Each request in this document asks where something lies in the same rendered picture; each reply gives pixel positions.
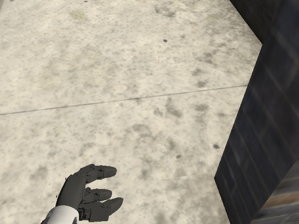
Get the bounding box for robot left forearm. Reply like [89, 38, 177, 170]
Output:
[40, 205, 79, 224]

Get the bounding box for left robot hand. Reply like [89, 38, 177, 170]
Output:
[55, 163, 123, 222]

